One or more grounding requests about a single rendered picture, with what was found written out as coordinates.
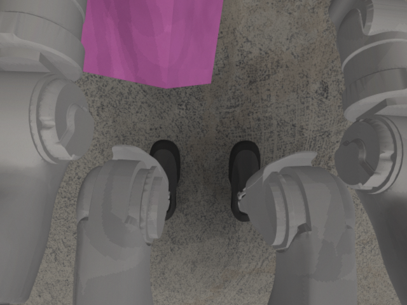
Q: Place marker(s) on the carton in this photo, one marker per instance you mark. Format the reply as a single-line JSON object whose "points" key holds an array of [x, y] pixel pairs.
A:
{"points": [[162, 43]]}

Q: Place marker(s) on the robot right thigh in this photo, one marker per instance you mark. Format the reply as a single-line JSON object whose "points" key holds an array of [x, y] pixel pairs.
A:
{"points": [[300, 210]]}

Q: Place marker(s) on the left robot forearm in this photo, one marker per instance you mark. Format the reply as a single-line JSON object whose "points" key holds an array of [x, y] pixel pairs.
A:
{"points": [[42, 36]]}

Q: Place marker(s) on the right robot shin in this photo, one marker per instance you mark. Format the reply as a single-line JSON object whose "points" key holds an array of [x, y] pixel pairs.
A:
{"points": [[254, 185]]}

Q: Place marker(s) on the robot left upper arm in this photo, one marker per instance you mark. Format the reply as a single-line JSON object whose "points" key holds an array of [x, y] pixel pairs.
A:
{"points": [[44, 124]]}

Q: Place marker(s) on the right robot forearm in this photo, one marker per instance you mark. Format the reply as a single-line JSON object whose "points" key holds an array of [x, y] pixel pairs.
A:
{"points": [[371, 38]]}

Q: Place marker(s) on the robot right upper arm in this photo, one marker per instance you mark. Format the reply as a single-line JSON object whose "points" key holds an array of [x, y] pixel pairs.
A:
{"points": [[372, 160]]}

